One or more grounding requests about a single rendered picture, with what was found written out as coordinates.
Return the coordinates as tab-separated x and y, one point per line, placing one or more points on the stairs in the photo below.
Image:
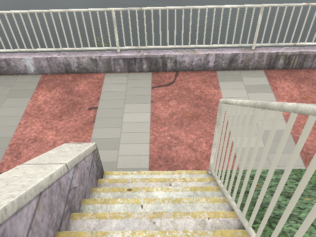
182	203

